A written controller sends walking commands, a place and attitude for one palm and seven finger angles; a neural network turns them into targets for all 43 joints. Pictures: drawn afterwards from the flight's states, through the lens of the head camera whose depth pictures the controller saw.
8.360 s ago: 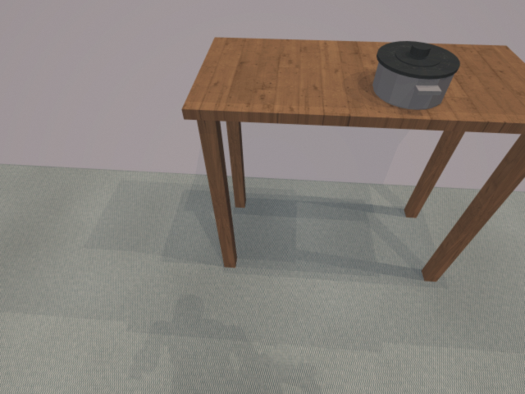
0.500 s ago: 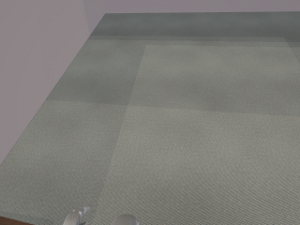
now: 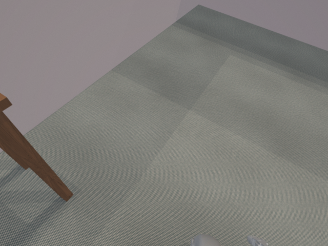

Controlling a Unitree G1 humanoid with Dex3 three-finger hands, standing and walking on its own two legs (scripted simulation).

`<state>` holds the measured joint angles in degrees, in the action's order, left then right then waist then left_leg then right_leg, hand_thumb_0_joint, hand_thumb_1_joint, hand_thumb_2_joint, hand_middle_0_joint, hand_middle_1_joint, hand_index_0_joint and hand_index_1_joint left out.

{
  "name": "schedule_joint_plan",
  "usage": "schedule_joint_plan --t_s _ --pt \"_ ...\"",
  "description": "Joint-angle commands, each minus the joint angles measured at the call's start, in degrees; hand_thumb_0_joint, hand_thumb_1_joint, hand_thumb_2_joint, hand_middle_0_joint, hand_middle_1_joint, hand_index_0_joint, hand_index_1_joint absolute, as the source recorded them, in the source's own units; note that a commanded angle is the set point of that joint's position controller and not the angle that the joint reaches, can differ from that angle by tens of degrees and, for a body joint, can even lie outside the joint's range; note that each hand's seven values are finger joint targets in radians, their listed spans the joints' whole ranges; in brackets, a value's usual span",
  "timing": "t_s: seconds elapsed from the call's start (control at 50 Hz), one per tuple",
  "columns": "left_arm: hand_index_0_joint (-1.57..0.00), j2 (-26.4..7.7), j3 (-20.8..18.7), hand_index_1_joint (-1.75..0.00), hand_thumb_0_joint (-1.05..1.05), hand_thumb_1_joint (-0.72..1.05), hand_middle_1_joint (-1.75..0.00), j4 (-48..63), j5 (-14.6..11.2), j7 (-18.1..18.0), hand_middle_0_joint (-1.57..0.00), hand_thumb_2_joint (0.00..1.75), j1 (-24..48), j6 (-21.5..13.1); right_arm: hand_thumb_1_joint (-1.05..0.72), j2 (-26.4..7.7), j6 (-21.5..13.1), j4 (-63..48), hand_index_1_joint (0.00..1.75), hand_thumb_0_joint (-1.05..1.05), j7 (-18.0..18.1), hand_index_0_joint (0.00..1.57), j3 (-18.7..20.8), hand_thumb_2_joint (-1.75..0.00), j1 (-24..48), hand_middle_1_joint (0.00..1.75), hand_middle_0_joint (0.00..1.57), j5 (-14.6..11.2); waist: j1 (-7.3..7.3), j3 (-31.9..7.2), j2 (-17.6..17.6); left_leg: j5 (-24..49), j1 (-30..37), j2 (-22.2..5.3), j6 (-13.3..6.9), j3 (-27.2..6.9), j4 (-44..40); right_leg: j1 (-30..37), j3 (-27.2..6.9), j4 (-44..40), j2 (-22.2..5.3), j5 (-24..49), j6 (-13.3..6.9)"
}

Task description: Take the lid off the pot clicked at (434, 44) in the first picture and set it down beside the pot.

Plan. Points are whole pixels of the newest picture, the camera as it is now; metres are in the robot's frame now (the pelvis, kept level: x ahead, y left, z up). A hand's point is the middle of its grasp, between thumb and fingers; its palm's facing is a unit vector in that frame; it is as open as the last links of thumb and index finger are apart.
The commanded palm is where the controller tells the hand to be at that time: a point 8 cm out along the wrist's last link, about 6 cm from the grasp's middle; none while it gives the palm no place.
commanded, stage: turn to face it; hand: left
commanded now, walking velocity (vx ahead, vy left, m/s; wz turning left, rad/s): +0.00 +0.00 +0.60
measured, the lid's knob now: out of the picture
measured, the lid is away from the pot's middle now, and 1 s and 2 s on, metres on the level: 0.01 0.01 0.01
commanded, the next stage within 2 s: take the last steps up to it in 1.72 s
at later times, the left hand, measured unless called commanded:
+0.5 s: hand out of the picture +0.09 +0.19 -0.14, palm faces +0.27 -0.92 -0.28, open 7.4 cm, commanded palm none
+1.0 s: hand out of the picture -0.16 +0.17 -0.19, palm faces +0.61 -0.75 -0.26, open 7.4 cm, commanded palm none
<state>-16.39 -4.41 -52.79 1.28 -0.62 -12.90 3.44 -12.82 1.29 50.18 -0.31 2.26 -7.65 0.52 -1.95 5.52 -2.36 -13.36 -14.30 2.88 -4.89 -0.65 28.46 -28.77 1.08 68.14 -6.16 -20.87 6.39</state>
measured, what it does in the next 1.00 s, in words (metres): steps on the spot, turning left: right foot, then left foot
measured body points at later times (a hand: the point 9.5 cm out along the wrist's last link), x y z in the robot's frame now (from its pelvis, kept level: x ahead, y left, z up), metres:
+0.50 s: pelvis -0.01 -0.04 +0.00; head +0.02 -0.05 +0.45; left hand +0.07 +0.24 -0.12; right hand +0.06 -0.29 -0.16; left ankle +0.02 +0.06 -0.74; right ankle +0.02 -0.17 -0.73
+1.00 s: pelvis -0.04 -0.02 -0.02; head -0.02 +0.03 +0.43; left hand -0.19 +0.21 -0.17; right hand +0.22 -0.16 -0.13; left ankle -0.10 +0.06 -0.74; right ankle +0.02 -0.17 -0.72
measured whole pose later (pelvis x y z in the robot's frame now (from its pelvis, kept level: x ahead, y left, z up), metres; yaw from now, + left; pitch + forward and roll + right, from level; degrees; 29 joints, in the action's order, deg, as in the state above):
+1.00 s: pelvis -0.04 -0.02 -0.02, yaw +36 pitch -1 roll +1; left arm -15.3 -3.6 -52.7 1.2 -1.0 -15.8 2.9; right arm -15.2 1.9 50.7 -1.6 4.2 -5.8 0.5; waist -2.2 7.0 -3.6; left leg -18.3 -16.6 1.4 -1.8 2.8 36.6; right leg -17.6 7.1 47.6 -10.9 -28.5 5.2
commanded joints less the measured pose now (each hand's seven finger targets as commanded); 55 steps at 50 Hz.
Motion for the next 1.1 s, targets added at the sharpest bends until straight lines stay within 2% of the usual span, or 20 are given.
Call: schedule_joint_plan --t_s 0.0,0.22,0.32,0.44,0.46,0.48,0.5,0.52,0.54,0.56,0.6,0.7,0.82,0.86,0.9,0.92,0.94,0.96,1.02,1.08 --pt "-0.2 -4.91 -1.22 -0.3 0.0 0.9 -0.3 4.7 -0.15 -0.61 -0.2 0.9 0.89 -1.3 -0.9 -11.49 -1.0 -1.93 0.3 0.0 1.13 0.2 3.51 -0.9 -4.86 0.3 0.2 0.02 2.75 -7.54 8.51 21.47 9.35 -13.94 -2.31 -16.38 -10.46 -4.5 -2.6 -1.21 -0.05 2.66 0.57" --pt "-0.2 -3.93 -0.79 -0.3 0.0 0.9 -0.3 7.97 -0.65 -1.29 -0.2 0.9 9.14 -1.83 -0.9 -10.72 -0.54 0.11 0.3 0.0 1.39 0.2 4.35 -0.9 -10.4 0.3 0.2 0.67 5.13 -7.27 8.9 17.05 9.61 -13.95 -5.83 -29.29 -9.88 -3.75 -4.8 -12.6 2.74 -2.39 -0.14" --pt "-0.2 -3.0 -0.49 -0.3 0.0 0.9 -0.3 8.61 -0.99 -1.53 -0.2 0.9 9.41 -1.93 -0.9 -10.85 0.07 0.57 0.3 0.0 1.41 0.2 4.68 -0.9 -10.54 0.3 0.2 0.92 4.72 -7.95 9.45 16.14 7.04 -12.7 -5.91 -33.14 -9.44 1.02 -5.07 -18.71 5.1 -3.68 -1.29" --pt "-0.2 -3.55 -0.67 -0.3 0.0 0.9 -0.3 7.41 -1.74 -1.98 -0.2 0.9 2.78 -2.63 -0.9 -10.43 0.88 -0.11 0.3 0.0 0.81 0.2 5.12 -0.9 -7.41 0.3 0.2 0.33 1.78 -10.04 9.71 10.62 -4.11 -7.65 -1.54 -30.89 -6.01 22.47 -3.67 -42.07 7.49 5.71 -3.13" --pt "-0.2 -5.32 -1.1 -0.3 0.0 0.9 -0.3 7.0 -1.6 -2.19 -0.2 0.9 1.22 -3.01 -0.9 -8.62 0.97 -0.05 0.3 0.0 0.57 0.2 4.92 -0.9 -7.56 0.3 0.2 -0.16 0.88 -10.05 5.46 0.62 -11.47 -5.6 1.11 -27.66 -2.97 31.11 -6.96 -49.3 3.33 8.45 -4.12" --pt "-0.2 -9.59 -2.04 -0.3 0.0 0.9 -0.3 7.46 -0.77 -2.55 -0.2 0.9 1.2 -3.39 -0.9 -5.21 0.98 -0.51 0.3 0.0 0.53 0.2 4.65 -0.9 -9.24 0.3 0.2 -0.68 0.81 -10.5 -8.67 -13.99 -22.11 0.05 5.48 -17.01 9.42 37.76 -20.96 -55.25 -11.26 0.65 -8.58" --pt "-0.2 -11.23 -1.97 -0.3 0.0 0.9 -0.3 8.36 -0.25 -2.56 -0.2 0.9 1.89 -2.98 -0.9 -6.76 0.72 -1.72 0.3 0.0 0.81 0.2 4.84 -0.9 -8.38 0.3 0.2 0.19 0.83 -8.18 -11.8 -19.39 -23.31 4.33 7.79 -8.02 22.86 28.52 -29.34 -56.84 -21.76 2.01 -14.41" --pt "-0.2 -9.83 -1.47 -0.3 0.0 0.9 -0.3 9.2 -0.47 -2.58 -0.2 0.9 4.97 -2.65 -0.9 -8.37 0.98 -1.59 0.3 0.0 0.59 0.2 5.43 -0.9 -8.15 0.3 0.2 0.71 2.42 -5.85 -4.71 -17.6 -19.53 1.68 7.35 -8.78 31.01 20.16 -24.2 -56.5 -21.38 2.82 -16.47" --pt "-0.2 -8.08 -1.18 -0.3 0.0 0.9 -0.3 9.73 -0.48 -2.43 -0.2 0.9 8.05 -2.82 -0.9 -7.38 1.65 -0.89 0.3 0.0 0.06 0.2 5.39 -0.9 -9.35 0.3 0.2 0.92 4.36 -4.97 -3.29 -14.26 -18.82 0.33 7.47 -7.0 36.07 17.37 -18.65 -55.7 -17.14 3.12 -15.65" --pt "-0.2 -6.69 -1.01 -0.3 0.0 0.9 -0.3 9.39 -0.7 -2.17 -0.2 0.9 8.66 -3.13 -0.9 -6.96 2.1 0.04 0.3 0.0 -0.35 0.2 5.22 -0.9 -9.0 0.3 0.2 0.95 4.46 -3.2 -7.36 -12.09 -18.4 -1.25 7.83 -5.74 38.89 14.87 -15.33 -55.25 -13.8 4.41 -14.13" --pt "-0.2 -4.63 -0.19 -0.3 0.0 0.9 -0.3 8.89 -0.65 -1.69 -0.2 0.9 8.35 -3.61 -0.9 -6.95 2.36 0.5 0.3 0.0 -0.96 0.2 5.12 -0.9 -9.12 0.3 0.2 0.96 5.0 -0.58 -7.77 -7.49 -18.38 -2.4 8.72 -3.52 42.78 13.7 -7.68 -53.27 -10.45 10.93 -12.61" --pt "-0.2 -6.24 -0.6 -0.3 0.0 0.9 -0.3 6.36 -0.06 -1.61 -0.2 0.9 0.04 -3.81 -0.9 -6.18 2.46 -1.33 0.3 0.0 -1.27 0.2 4.27 -0.9 -2.88 0.3 0.2 0.62 1.37 -1.5 -9.05 -9.12 -18.56 -3.43 10.02 -0.43 35.06 20.51 -3.85 -49.96 -11.34 20.97 -12.83" --pt "-0.2 -8.77 -1.45 -0.3 0.0 0.9 -0.3 5.03 0.58 -1.31 -0.2 0.9 -3.95 -3.27 -0.9 -5.06 1.45 -3.11 0.3 0.0 -1.33 0.2 2.96 -0.9 2.67 0.3 0.2 -0.11 -0.99 -4.23 -12.85 -13.43 -11.04 -2.64 9.08 4.46 18.48 24.16 -0.21 -44.31 -13.21 36.17 -13.09" --pt "-0.2 -9.65 -1.9 -0.3 0.0 0.9 -0.3 5.06 0.58 -1.34 -0.2 0.9 -3.27 -3.02 -0.9 -5.27 0.88 -2.81 0.3 0.0 -1.1 0.2 2.8 -0.9 0.89 0.3 0.2 -0.21 -0.07 -6.32 -12.62 -11.52 -6.81 -2.16 8.37 5.56 11.9 24.63 1.19 -41.12 -13.65 38.02 -12.14" --pt "-0.2 -9.48 -2.0 -0.3 0.0 0.9 -0.3 5.01 -0.15 -1.1 -0.2 0.9 -2.53 -2.69 -0.9 -7.24 0.17 -1.96 0.3 0.0 -0.97 0.2 3.17 -0.9 -3.59 0.3 0.2 -0.07 2.48 -9.8 -9.4 -0.18 2.87 -1.54 7.44 5.56 -2.33 22.47 5.45 -32.76 -11.89 34.82 -8.04" --pt "-0.2 -7.59 -1.52 -0.3 0.0 0.9 -0.3 5.61 -0.63 -0.94 -0.2 0.9 -3.17 -2.54 -0.9 -11.31 -0.4 -1.1 0.3 0.0 -0.95 0.2 4.06 -0.9 -6.97 0.3 0.2 0.17 4.37 -13.64 0.81 9.61 15.2 -7.5 5.5 -1.12 -6.83 13.21 7.46 -21.87 -9.82 24.45 -5.12" --pt "-0.2 -3.37 -0.54 -0.3 0.0 0.9 -0.3 8.1 -1.03 -0.54 -0.2 0.9 -1.4 -2.47 -0.9 -18.1 -0.85 -0.95 0.3 0.0 -0.46 0.2 5.96 -0.9 -11.05 0.3 0.2 0.23 7.24 -15.35 20.22 37.38 23.89 -24.44 -2.22 -23.03 -6.81 -5.0 7.97 -9.22 -1.14 -14.54 -0.34" --pt "-0.2 -3.92 -0.14 -0.3 0.0 0.9 -0.3 8.94 -0.44 -1.0 -0.2 0.9 1.71 -1.84 -0.9 -19.06 -0.2 0.74 0.3 0.0 -0.11 0.2 6.06 -0.9 -14.27 0.3 0.2 -0.21 8.1 -16.17 16.66 50.7 23.11 -27.31 -7.05 -22.89 -3.42 -6.7 1.65 -3.56 -1.12 -18.52 -1.0" --pt "-0.2 -4.56 -0.57 -0.3 0.0 0.9 -0.3 7.0 -0.52 -0.86 -0.2 0.9 4.44 -1.66 -0.9 -13.35 -0.49 -0.69 0.3 0.0 1.32 0.2 4.28 -0.9 -6.56 0.3 0.2 0.29 5.29 -9.05 13.01 39.17 13.03 -18.82 -5.51 -15.98 -4.95 -5.89 -1.33 1.26 -1.58 -7.72 -0.83" --pt "-0.2 -4.72 -0.81 -0.3 0.0 0.9 -0.3 5.02 -0.43 -0.35 -0.2 0.9 0.92 -1.57 -0.9 -11.74 -0.85 -1.89 0.3 0.0 1.19 0.2 3.41 -0.9 -2.83 0.3 0.2 0.24 2.56 -7.26 11.66 33.74 10.04 -14.45 -2.95 -12.57 -6.99 -3.89 -1.06 0.54 -0.45 -1.33 -0.34"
